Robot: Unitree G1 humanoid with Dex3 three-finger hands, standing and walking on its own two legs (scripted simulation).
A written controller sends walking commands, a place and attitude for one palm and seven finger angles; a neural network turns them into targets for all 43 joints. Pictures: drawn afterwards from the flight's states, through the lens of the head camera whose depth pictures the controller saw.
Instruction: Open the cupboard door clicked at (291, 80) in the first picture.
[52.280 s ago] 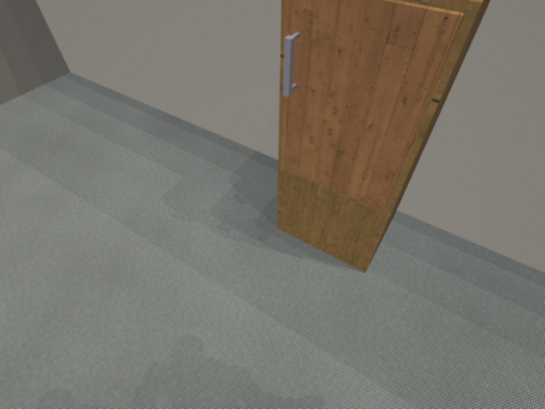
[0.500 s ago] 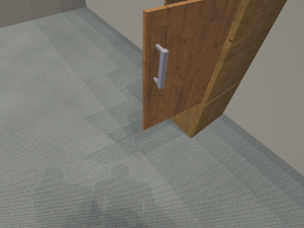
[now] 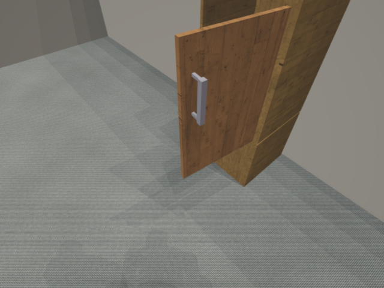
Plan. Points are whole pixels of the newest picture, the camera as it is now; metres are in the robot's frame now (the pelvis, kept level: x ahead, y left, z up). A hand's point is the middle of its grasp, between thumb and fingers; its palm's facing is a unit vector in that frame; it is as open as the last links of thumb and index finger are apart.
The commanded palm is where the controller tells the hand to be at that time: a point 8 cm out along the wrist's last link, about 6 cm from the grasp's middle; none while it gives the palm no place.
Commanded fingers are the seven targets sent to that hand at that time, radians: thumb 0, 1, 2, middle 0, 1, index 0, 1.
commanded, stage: let the arm hang, fingers relaxed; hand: left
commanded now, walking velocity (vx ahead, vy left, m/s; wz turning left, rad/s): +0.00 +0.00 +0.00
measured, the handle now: (198, 99) +0.61 +0.02 +0.06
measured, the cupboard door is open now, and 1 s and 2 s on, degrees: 82 82 82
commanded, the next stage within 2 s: look to check the result in 0.18 s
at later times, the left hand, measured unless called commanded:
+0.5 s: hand out of the picture -0.01 +0.17 -0.17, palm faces +0.04 -0.98 -0.19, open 7.3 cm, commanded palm none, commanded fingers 0.00 0.90 0.90 -0.20 -0.30 -0.20 -0.30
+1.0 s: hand out of the picture +0.02 +0.16 -0.17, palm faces +0.03 -0.98 -0.18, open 7.3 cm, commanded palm none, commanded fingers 0.00 0.90 0.90 -0.20 -0.30 -0.20 -0.30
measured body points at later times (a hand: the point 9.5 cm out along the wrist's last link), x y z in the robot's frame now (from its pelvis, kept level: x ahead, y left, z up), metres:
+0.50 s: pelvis +0.01 +0.00 +0.00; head +0.03 +0.00 +0.45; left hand -0.01 +0.22 -0.16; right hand +0.00 -0.21 -0.16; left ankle +0.05 +0.08 -0.74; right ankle +0.00 -0.12 -0.74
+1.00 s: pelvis +0.03 +0.00 +0.00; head +0.04 -0.01 +0.45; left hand +0.02 +0.21 -0.16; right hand +0.02 -0.22 -0.16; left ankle +0.05 +0.08 -0.74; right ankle +0.00 -0.12 -0.74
